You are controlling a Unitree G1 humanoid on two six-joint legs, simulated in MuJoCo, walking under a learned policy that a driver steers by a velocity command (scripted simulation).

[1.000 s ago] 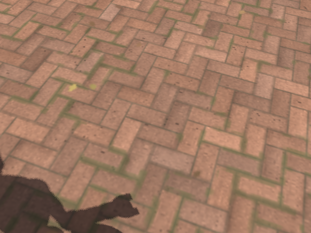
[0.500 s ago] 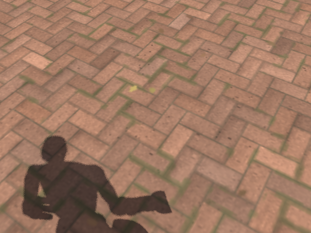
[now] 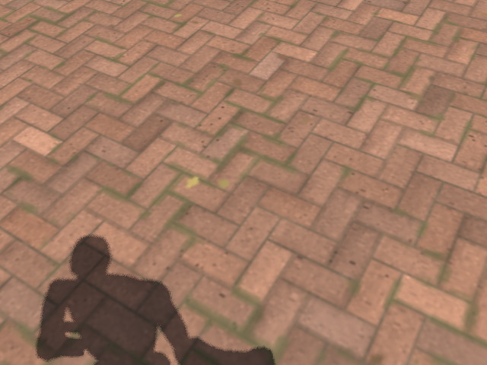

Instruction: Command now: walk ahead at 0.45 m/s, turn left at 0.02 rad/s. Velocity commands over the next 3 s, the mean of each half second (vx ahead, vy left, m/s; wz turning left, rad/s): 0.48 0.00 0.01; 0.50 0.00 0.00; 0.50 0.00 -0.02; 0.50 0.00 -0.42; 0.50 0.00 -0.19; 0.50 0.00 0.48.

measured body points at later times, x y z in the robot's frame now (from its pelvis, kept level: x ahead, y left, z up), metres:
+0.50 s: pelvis +0.28 +0.04 -0.01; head +0.32 +0.04 +0.44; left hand +0.28 +0.32 -0.14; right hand +0.49 -0.21 -0.09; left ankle +0.37 +0.12 -0.73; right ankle +0.09 -0.09 -0.65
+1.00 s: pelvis +0.56 -0.02 -0.01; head +0.60 -0.03 +0.44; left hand +0.77 +0.23 -0.09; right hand +0.57 -0.31 -0.14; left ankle +0.40 +0.12 -0.68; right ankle +0.66 -0.12 -0.73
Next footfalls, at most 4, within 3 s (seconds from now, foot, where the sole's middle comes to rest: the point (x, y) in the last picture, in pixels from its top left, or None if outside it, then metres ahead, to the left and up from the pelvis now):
0.42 left None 0.41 0.13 -0.77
0.94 right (304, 295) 0.70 -0.12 -0.77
1.48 left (226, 216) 1.00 0.11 -0.77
2.02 right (302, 160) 1.25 -0.17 -0.77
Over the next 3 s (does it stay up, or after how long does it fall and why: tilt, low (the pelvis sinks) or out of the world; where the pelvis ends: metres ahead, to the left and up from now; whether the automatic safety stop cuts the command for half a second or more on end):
stays up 1.67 -0.19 0.00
